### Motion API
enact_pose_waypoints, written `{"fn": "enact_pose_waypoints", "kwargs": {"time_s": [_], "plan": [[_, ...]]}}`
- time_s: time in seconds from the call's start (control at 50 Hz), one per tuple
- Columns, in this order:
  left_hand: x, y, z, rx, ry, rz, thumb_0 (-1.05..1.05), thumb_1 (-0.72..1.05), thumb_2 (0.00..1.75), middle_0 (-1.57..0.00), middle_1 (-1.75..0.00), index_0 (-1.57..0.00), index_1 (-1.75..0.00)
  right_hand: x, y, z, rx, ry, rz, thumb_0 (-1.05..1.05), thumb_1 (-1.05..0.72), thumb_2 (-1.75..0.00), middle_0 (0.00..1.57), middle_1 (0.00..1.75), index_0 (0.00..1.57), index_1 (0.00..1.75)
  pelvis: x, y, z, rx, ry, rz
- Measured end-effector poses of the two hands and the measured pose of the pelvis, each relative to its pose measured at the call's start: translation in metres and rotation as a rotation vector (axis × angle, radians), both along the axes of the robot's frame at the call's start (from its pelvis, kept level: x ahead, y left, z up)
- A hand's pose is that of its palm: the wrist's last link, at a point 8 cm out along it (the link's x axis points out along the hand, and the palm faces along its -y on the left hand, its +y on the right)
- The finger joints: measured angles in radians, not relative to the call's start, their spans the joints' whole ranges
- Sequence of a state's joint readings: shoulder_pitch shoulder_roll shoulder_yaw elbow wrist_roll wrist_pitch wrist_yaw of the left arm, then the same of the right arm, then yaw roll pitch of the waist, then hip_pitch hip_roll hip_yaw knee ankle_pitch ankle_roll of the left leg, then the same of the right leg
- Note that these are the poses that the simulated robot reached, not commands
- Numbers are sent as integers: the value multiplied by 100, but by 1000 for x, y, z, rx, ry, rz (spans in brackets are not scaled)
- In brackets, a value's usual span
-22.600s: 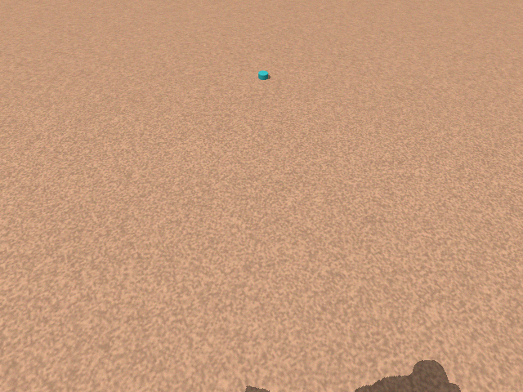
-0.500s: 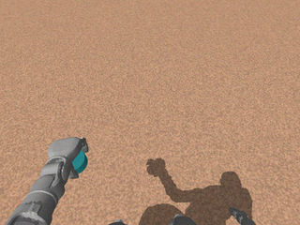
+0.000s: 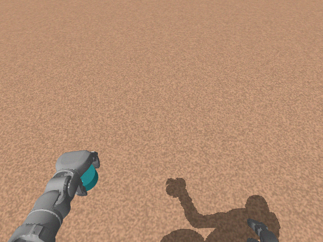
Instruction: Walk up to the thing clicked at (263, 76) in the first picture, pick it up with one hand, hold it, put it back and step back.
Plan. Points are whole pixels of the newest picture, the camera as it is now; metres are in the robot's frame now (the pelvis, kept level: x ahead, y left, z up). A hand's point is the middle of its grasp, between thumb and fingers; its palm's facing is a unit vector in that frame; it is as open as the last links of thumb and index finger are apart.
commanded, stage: hold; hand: left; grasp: from above
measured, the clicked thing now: (83, 176) +0.32 +0.23 -0.08
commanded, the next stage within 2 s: crouch in 1.36 s
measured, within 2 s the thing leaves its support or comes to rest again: neither
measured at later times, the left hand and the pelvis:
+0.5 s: hand (81, 180) +0.29 +0.21 -0.03, palm faces -0.43 -0.06 -0.90, open 9.5 cm; pelvis -0.01 -0.01 +0.01, yaw +0 degrees
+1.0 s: hand (79, 180) +0.28 +0.21 -0.02, palm faces -0.44 -0.06 -0.89, open 9.5 cm; pelvis -0.01 -0.01 +0.01, yaw +0 degrees
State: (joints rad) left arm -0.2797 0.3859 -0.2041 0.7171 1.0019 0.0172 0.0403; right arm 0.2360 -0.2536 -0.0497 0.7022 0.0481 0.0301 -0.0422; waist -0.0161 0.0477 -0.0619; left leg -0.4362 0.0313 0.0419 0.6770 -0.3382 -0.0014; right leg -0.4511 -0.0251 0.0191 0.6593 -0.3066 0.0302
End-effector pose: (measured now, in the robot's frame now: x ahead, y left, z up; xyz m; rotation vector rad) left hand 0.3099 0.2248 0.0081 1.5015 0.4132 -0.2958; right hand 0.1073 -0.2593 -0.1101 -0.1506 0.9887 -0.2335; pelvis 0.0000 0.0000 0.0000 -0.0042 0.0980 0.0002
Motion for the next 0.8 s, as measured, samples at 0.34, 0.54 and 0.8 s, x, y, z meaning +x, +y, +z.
{"fn": "enact_pose_waypoints", "kwargs": {"time_s": [0.34,0.54,0.8], "plan": [[-12,-9,15,-8,-6,-11,-1,4,46,-62,-75,-72,-67,10,-3,9,10,-32,15,1,-92,-90,20,30,20,30,-4,-6,7,9,-37,-2],[-18,-12,24,-8,-8,-13,-1,4,48,-61,-75,-71,-67,15,-4,14,15,-57,20,1,-92,-91,20,30,20,30,-7,-8,10,11,-58,-5],[-21,-12,34,-14,-6,-16,-1,4,47,-61,-75,-71,-68,19,1,18,25,-76,31,1,-92,-91,20,30,20,30,-9,-9,13,13,-78,-5]]}}
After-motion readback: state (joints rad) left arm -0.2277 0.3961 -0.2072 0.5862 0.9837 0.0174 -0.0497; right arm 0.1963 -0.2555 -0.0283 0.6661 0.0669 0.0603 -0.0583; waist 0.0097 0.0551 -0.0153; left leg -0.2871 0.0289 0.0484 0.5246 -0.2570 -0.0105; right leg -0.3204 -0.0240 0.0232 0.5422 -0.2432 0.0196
